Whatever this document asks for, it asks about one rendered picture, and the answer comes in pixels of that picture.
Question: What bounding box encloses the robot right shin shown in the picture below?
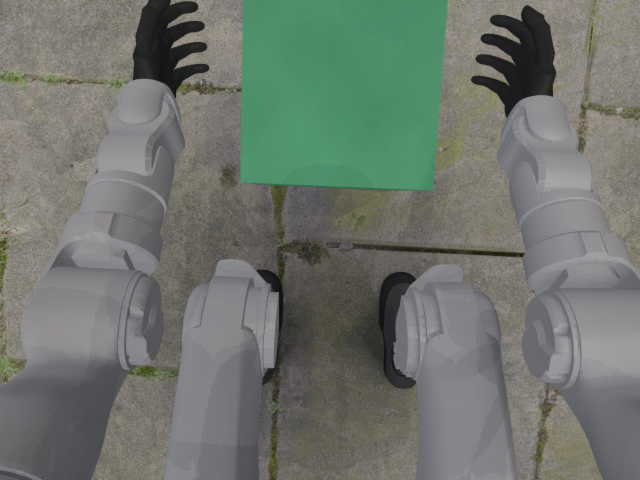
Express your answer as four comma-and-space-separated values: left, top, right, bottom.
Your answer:
393, 264, 501, 377

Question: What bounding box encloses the robot right forearm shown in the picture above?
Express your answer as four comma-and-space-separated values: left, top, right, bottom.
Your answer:
497, 95, 640, 294

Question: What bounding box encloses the robot left shin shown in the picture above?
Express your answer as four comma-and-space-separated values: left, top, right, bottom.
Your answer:
182, 259, 268, 371

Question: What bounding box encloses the left robot hand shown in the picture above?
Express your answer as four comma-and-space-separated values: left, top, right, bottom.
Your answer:
133, 0, 209, 99

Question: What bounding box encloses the carton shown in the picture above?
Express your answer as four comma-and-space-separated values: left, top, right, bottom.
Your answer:
240, 0, 448, 191

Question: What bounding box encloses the robot right upper arm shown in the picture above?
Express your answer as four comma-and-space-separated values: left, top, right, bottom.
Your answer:
521, 288, 640, 480

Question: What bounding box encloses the right robot hand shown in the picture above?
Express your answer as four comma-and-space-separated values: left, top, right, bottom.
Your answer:
471, 5, 556, 118

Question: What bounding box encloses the robot left upper arm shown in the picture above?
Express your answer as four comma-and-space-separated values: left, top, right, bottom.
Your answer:
0, 266, 164, 480

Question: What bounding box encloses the robot left forearm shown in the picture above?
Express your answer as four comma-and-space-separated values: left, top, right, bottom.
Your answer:
21, 79, 185, 358

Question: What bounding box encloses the robot shin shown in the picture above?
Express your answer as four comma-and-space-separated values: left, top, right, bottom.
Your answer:
393, 264, 501, 377
182, 259, 268, 371

